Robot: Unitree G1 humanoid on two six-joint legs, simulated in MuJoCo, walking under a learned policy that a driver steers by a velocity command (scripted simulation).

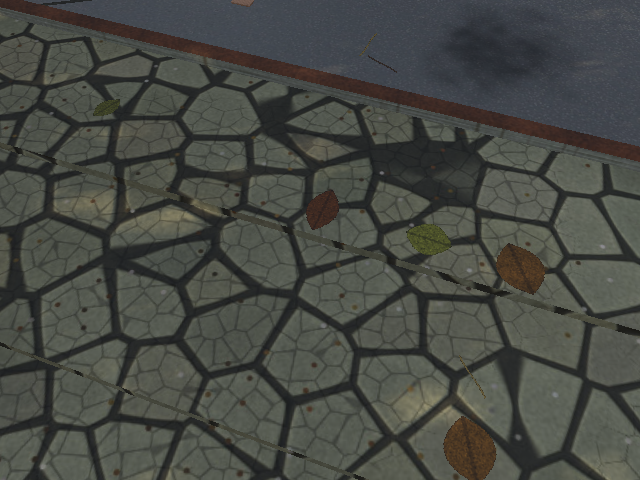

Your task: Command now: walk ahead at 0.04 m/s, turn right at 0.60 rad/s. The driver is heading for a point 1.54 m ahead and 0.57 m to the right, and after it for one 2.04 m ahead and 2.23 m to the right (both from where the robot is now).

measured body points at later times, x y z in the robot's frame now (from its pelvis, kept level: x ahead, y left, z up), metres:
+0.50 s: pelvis +0.01 -0.04 +0.00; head +0.04 -0.07 +0.45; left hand +0.25 +0.19 -0.07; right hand +0.10 -0.35 -0.10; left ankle +0.06 +0.11 -0.70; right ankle +0.00 -0.13 -0.74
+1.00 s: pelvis +0.00 -0.04 +0.00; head +0.02 -0.06 +0.44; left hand +0.28 +0.11 -0.09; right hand -0.04 -0.34 -0.12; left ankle +0.06 +0.09 -0.74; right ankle -0.07 -0.14 -0.74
